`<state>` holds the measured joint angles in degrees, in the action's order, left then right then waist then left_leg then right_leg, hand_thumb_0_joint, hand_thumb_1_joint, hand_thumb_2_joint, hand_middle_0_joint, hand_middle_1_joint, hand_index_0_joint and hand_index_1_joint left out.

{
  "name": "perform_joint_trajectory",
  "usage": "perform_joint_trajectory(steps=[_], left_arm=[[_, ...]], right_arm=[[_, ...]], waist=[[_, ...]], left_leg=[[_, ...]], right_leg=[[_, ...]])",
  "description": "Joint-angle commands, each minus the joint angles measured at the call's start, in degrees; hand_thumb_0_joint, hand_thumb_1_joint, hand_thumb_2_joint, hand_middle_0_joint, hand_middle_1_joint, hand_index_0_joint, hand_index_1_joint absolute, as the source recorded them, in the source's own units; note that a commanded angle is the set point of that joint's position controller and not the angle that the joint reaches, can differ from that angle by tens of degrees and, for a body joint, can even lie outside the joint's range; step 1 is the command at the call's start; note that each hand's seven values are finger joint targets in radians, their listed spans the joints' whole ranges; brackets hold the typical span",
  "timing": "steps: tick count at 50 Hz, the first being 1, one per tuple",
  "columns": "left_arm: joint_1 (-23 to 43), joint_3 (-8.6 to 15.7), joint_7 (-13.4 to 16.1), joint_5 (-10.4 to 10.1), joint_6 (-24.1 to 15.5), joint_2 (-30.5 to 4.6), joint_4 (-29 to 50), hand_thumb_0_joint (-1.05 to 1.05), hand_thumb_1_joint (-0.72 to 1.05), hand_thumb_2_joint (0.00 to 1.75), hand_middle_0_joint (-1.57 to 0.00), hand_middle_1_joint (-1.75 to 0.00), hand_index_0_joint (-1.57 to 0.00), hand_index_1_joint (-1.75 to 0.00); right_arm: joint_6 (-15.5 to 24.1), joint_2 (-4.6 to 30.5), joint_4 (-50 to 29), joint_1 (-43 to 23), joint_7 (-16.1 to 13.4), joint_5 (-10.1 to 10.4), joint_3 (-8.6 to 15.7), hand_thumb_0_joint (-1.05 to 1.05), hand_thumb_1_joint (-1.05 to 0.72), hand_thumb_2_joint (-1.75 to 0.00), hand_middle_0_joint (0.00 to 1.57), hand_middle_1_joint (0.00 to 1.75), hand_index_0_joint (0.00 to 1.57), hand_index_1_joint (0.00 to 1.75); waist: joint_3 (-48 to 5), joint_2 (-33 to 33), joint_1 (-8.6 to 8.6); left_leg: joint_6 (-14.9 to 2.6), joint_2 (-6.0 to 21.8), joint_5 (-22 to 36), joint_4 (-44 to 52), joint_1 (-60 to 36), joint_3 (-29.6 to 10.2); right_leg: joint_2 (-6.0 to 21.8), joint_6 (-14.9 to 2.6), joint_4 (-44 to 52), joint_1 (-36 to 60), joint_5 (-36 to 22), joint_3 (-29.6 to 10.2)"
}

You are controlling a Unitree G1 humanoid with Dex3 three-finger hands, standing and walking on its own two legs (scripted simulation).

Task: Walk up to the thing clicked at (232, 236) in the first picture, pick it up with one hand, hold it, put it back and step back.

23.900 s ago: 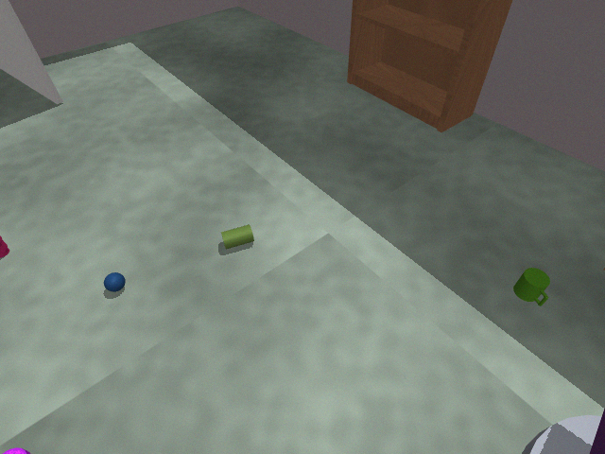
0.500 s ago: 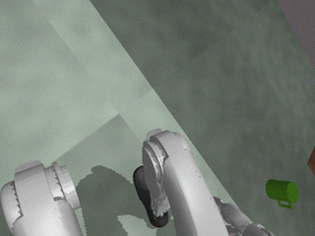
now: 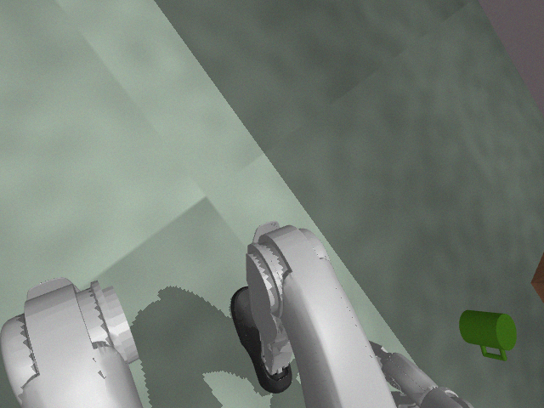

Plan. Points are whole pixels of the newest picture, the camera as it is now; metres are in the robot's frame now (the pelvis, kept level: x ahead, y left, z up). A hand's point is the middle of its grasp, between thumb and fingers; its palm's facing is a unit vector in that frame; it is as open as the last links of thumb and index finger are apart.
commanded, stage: close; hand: left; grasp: from above
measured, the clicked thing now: out of the picture +0.42 +0.37 -0.26
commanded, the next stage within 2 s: settle in 0.08 s
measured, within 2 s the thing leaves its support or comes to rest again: leaves its support in 0.50 s
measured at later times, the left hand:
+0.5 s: hand out of the picture +0.42 +0.36 -0.23, palm faces -0.42 -0.16 -0.89, open 10.2 cm
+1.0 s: hand out of the picture +0.40 +0.37 -0.13, palm faces -0.47 -0.12 -0.87, open 10.2 cm
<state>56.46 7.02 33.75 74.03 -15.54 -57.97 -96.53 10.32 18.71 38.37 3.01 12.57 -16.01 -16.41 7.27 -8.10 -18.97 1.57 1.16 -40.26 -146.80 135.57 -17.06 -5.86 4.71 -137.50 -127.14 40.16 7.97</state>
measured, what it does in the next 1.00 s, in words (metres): stands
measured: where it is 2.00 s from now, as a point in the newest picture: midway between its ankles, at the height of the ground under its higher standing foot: (200, 390)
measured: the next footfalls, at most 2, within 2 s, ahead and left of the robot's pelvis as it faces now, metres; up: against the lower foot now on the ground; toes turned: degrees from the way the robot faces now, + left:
none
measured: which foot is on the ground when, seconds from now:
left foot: down 0.00-1.00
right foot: down 0.00-1.00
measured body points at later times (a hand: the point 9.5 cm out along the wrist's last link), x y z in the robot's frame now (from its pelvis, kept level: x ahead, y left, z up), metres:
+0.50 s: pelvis +0.00 +0.00 +0.00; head +0.26 +0.14 +0.34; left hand +0.44 +0.36 -0.18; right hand +0.10 -0.25 -0.06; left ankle +0.06 +0.13 -0.27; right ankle +0.11 -0.13 -0.26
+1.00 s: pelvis +0.00 -0.01 +0.03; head +0.22 +0.11 +0.40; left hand +0.42 +0.37 -0.08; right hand +0.12 -0.26 -0.07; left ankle +0.06 +0.13 -0.27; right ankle +0.11 -0.13 -0.26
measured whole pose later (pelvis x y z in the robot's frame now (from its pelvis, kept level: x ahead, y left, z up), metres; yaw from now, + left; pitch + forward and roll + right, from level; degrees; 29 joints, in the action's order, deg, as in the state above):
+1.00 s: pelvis +0.00 -0.01 +0.03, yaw +5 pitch +32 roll -11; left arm 51.5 3.9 15.0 69.7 -12.6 -46.7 -75.8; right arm 2.7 16.9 38.1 6.7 10.7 -7.7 -6.9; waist -1.2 -1.0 -12.4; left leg 1.2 0.5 -37.5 -138.7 133.9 -11.7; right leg -2.9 3.9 -133.2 -126.2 39.9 4.6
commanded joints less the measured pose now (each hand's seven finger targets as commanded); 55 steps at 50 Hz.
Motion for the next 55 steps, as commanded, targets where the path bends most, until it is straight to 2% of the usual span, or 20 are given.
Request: perform_joint_trajectory(steps=[1,2,3,4,5,6,7,8,13,15,17,21,25,30,32,37,45,48,50,55], left_arm=[[10.3,-0.1,1.9,-0.9,0.4,-12.0,2.4,0.0,0.59,0.66,-0.93,-0.63,-0.94,-0.62],[13.0,-0.3,1.9,-1.3,-0.1,-12.4,6.6,0.0,0.61,0.65,-0.93,-0.63,-0.95,-0.61],[9.4,1.0,1.9,-0.6,0.6,-13.5,2.2,0.0,0.61,0.66,-0.94,-0.62,-0.95,-0.61],[13.2,-0.8,1.7,-0.9,0.1,-12.2,6.4,0.0,0.62,0.64,-0.94,-0.62,-0.95,-0.6],[10.1,1.2,2.0,-0.9,0.5,-13.9,2.1,0.0,0.61,0.67,-0.94,-0.63,-0.96,-0.62],[12.6,-0.9,1.4,-1.1,0.3,-12.0,4.4,0.0,0.64,0.67,-0.96,-0.64,-0.97,-0.63],[10.6,1.0,1.7,-1.2,0.5,-13.5,3.1,0.0,0.63,0.67,-0.96,-0.63,-0.97,-0.62],[13.6,-0.5,1.5,-0.9,0.3,-13.0,5.4,0.0,0.66,0.68,-0.98,-0.62,-0.99,-0.61],[11.6,1.0,1.1,-1.3,0.3,-14.1,4.5,0.0,0.66,0.72,-1.04,-0.63,-1.05,-0.62],[15.6,1.0,0.7,-1.8,0.2,-14.7,10.9,0.0,0.67,0.71,-1.05,-0.62,-1.06,-0.62],[14.4,-0.3,0.2,-2.1,0.8,-12.8,10.7,0.0,0.66,0.69,-1.04,-0.62,-1.06,-0.61],[13.7,2.8,-0.1,-2.2,0.9,-15.4,16.5,0.0,0.68,0.7,-1.06,-0.59,-1.07,-0.59],[13.5,3.1,-1.1,-2.5,1.9,-14.1,21.6,0.0,0.71,0.68,-1.09,-0.57,-1.1,-0.56],[13.3,3.2,-3.6,-2.8,3.2,-11.3,26.4,0.0,0.81,0.71,-1.16,-0.58,-1.17,-0.57],[12.5,1.3,-5.4,-3.7,4.0,-7.3,24.9,0.0,0.85,0.72,-1.19,-0.59,-1.2,-0.58],[12.3,-1.4,-10.4,-5.0,4.7,-3.6,25.9,0.0,0.89,0.79,-1.23,-0.63,-1.23,-0.63],[13.2,-1.3,-15.8,-5.4,3.5,-3.9,29.2,0.0,0.84,0.79,-1.19,-0.64,-1.2,-0.64],[14.2,-0.3,-16.4,-5.1,2.7,-5.6,31.6,0.0,0.82,0.8,-1.18,-0.64,-1.18,-0.64],[15.4,-0.2,-16.5,-5.0,2.1,-5.4,31.8,0.0,0.82,0.79,-1.16,-0.66,-1.17,-0.65],[15.1,0.5,-16.6,-4.4,1.8,-6.5,30.8,0.0,0.8,0.83,-1.15,-0.67,-1.15,-0.67]], right_arm=[[0.2,18.3,0.5,8.4,-0.8,0.2,5.6,0.0,-0.89,-0.9,0.2,0.3,0.2,0.3],[0.2,18.3,0.2,8.6,-0.8,0.1,5.6,0.0,-0.89,-0.9,0.2,0.3,0.2,0.3],[0.0,18.7,0.8,9.4,-0.8,0.1,5.7,0.0,-0.89,-0.9,0.2,0.3,0.2,0.3],[0.1,18.2,0.2,9.0,-0.6,0.2,5.5,0.0,-0.89,-0.9,0.2,0.3,0.2,0.3],[0.1,18.5,1.0,8.6,-0.8,0.2,5.6,0.0,-0.89,-0.9,0.2,0.3,0.2,0.3],[0.3,18.3,0.0,8.4,-0.6,0.5,5.7,0.0,-0.89,-0.9,0.2,0.3,0.2,0.3],[0.1,18.6,0.6,8.9,-0.8,0.3,5.8,0.0,-0.89,-0.9,0.2,0.3,0.2,0.3],[0.2,18.7,0.1,9.0,-0.7,0.4,5.6,0.0,-0.89,-0.9,0.2,0.3,0.2,0.3],[0.1,18.6,0.3,9.1,-0.8,0.4,5.9,0.0,-0.91,-0.9,0.2,0.3,0.2,0.3],[0.1,18.1,-0.4,8.9,-0.9,0.7,6.0,0.0,-0.91,-0.9,0.2,0.3,0.2,0.3],[0.1,17.5,-0.1,8.5,-0.7,0.9,6.2,0.0,-0.91,-0.9,0.2,0.3,0.2,0.3],[-0.5,18.1,0.1,9.2,-0.8,1.4,7.2,0.0,-0.91,-0.9,0.2,0.3,0.2,0.3],[-1.1,17.0,0.4,9.6,-0.3,2.6,8.6,0.0,-0.91,-0.9,0.2,0.3,0.2,0.3],[-2.1,16.1,0.5,10.4,-0.2,4.0,11.3,0.0,-0.91,-0.9,0.2,0.3,0.2,0.3],[-2.4,15.4,1.0,11.4,0.1,4.6,12.2,0.0,-0.91,-0.9,0.2,0.3,0.2,0.3],[-3.8,14.9,0.6,12.7,-0.3,6.5,13.6,0.0,-0.91,-0.9,0.2,0.3,0.2,0.3],[-7.0,13.8,-0.8,14.1,-2.1,8.5,14.6,0.0,-0.91,-0.9,0.2,0.3,0.2,0.3],[-7.8,13.3,-1.0,14.4,-2.9,8.6,14.7,0.0,-0.91,-0.9,0.2,0.3,0.2,0.3],[-8.2,13.2,-1.1,15.1,-3.4,8.5,14.5,0.0,-0.91,-0.9,0.2,0.3,0.2,0.3],[-9.1,13.0,-1.1,14.9,-4.7,8.5,14.7,0.0,-0.91,-0.9,0.2,0.3,0.2,0.3]], waist=[[-34.5,29.0,-1.44],[-35.6,28.3,-1.43],[-35.0,29.1,-1.41],[-35.5,30.2,-1.55],[-34.7,28.8,-1.14],[-33.1,28.1,-1.71],[-34.6,28.8,-1.32],[-34.4,29.0,-1.98],[-34.8,29.1,-1.27],[-39.1,31.7,-0.23],[-40.2,32.5,-0.15],[-43.3,35.3,1.72],[-45.6,37.9,2.8],[-47.3,37.4,3.82],[-44.9,35.3,3.2],[-45.2,31.7,4.2],[-45.9,26.0,5.1],[-48.3,27.0,5.98],[-47.5,26.5,5.05],[-46.4,27.4,5.93]], left_leg=[[-1.63,2.0,11.2,15.0,-28.9,7.5],[-1.62,2.1,11.8,15.0,-28.9,7.4],[-1.51,2.0,12.3,15.2,-29.9,7.4],[-1.41,2.0,12.7,15.5,-29.7,7.4],[-1.49,2.1,11.7,15.4,-29.4,7.2],[-1.6,1.9,10.7,15.0,-28.1,7.3],[-1.62,2.1,11.2,15.4,-29.3,7.5],[-1.64,1.9,11.0,14.9,-29.0,7.5],[-1.61,2.0,10.3,15.5,-28.6,7.5],[-1.4,1.9,12.4,15.5,-31.0,7.9],[-1.42,2.1,14.5,14.9,-32.2,8.1],[-1.01,1.7,16.3,16.0,-33.9,8.4],[-0.94,1.6,17.6,16.2,-35.3,9.4],[-1.25,1.2,15.7,17.2,-34.6,10.3],[-1.25,1.0,14.8,18.2,-33.8,10.2],[-1.79,0.4,11.5,20.3,-32.6,10.4],[-2.45,-0.3,11.1,21.9,-31.8,11.4],[-2.46,-0.2,12.9,21.9,-33.8,12.2],[-2.63,-0.3,12.9,21.9,-32.8,12.4],[-2.44,-0.4,9.7,23.3,-32.8,12.7]], right_leg=[[-1.3,-5.43,11.4,17.3,-15.5,7.7],[-1.3,-5.14,11.6,17.1,-15.9,8.1],[-1.2,-5.44,11.2,17.9,-16.2,7.9],[-1.2,-5.49,11.0,17.4,-16.4,7.9],[-1.2,-5.51,11.1,16.9,-15.6,8.0],[-1.0,-5.39,10.9,15.4,-14.7,8.1],[-1.2,-5.39,11.8,17.8,-15.3,7.7],[-1.0,-5.29,11.4,16.3,-15.2,7.9],[-1.0,-5.48,11.3,16.9,-14.2,7.5],[-0.8,-5.54,11.5,18.1,-16.1,7.5],[-1.0,-5.57,11.1,18.0,-18.1,7.2],[-0.7,-5.83,11.0,19.0,-19.0,7.5],[-0.3,-6.17,10.8,18.1,-19.9,6.4],[0.1,-6.26,11.9,16.7,-18.3,5.4],[0.4,-6.32,12.2,15.1,-17.6,5.3],[0.9,-6.58,14.2,14.2,-14.4,4.4],[1.3,-6.65,17.3,16.8,-13.3,2.9],[1.5,-6.57,17.6,18.3,-14.5,2.2],[1.6,-6.4,18.5,19.1,-14.7,2.1],[1.6,-7.03,19.3,16.9,-10.3,1.7]])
